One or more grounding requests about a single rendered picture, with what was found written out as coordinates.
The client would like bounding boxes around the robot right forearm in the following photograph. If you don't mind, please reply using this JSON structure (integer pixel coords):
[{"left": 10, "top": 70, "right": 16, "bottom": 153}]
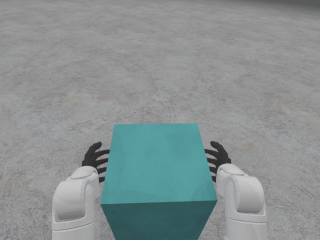
[{"left": 216, "top": 163, "right": 268, "bottom": 240}]

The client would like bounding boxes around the right robot hand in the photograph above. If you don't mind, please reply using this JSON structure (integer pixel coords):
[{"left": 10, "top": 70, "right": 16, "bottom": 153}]
[{"left": 204, "top": 141, "right": 231, "bottom": 183}]

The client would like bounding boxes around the left robot hand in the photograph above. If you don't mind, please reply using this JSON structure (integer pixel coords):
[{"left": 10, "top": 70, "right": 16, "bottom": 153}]
[{"left": 82, "top": 142, "right": 110, "bottom": 183}]

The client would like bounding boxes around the robot left forearm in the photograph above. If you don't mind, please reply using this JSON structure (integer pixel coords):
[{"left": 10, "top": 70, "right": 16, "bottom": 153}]
[{"left": 51, "top": 166, "right": 100, "bottom": 240}]

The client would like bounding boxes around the carton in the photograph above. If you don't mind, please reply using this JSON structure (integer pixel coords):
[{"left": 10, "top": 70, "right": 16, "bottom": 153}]
[{"left": 100, "top": 123, "right": 218, "bottom": 240}]

